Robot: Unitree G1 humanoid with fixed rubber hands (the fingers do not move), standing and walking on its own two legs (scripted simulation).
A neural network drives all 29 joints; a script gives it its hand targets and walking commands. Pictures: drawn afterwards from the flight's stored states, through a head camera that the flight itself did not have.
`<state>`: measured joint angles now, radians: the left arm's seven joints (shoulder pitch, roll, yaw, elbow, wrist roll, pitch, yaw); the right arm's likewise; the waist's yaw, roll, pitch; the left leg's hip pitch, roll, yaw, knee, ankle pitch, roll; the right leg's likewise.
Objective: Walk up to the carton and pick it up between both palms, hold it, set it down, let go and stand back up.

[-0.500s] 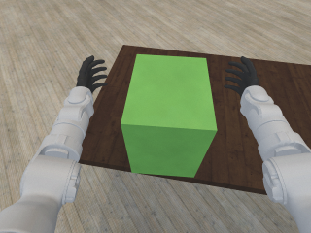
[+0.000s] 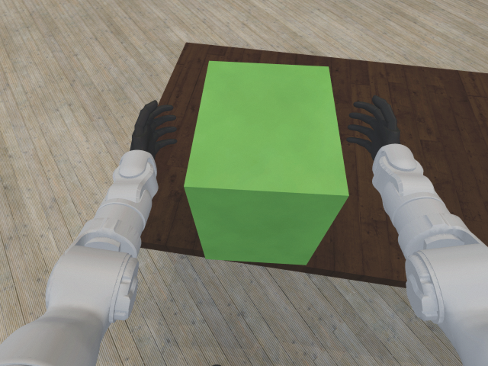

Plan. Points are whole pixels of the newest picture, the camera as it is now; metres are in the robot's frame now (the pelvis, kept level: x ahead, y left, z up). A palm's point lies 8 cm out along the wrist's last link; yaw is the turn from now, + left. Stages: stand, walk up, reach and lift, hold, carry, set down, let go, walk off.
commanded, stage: reach and lift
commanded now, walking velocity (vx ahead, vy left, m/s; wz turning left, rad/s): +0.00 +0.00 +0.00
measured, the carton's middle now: (261, 171) +0.48 +0.00 -0.03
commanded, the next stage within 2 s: none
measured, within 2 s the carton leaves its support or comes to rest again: leaves its support in 1.92 s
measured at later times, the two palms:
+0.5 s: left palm (166, 171) +0.47 +0.19 -0.02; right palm (357, 175) +0.47 -0.18 -0.01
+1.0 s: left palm (183, 197) +0.44 +0.16 -0.07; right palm (335, 204) +0.44 -0.15 -0.07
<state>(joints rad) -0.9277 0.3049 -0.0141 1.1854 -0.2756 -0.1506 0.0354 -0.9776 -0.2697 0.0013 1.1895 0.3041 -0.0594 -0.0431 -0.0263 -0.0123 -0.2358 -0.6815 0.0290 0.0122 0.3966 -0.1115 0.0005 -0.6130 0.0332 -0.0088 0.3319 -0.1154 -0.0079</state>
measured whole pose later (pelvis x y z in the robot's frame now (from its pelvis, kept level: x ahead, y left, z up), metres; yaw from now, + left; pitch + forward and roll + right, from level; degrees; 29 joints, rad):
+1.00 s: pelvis -0.04 +0.00 +0.00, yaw +0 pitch +18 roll -1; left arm -1.05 0.11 0.31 0.98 0.09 -0.45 0.04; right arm -0.95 0.04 -0.56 0.63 -0.41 -0.37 -0.05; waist 0.03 0.08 0.43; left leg -0.62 0.02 -0.02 0.35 -0.04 -0.01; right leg -0.57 0.04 -0.01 0.31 -0.06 -0.01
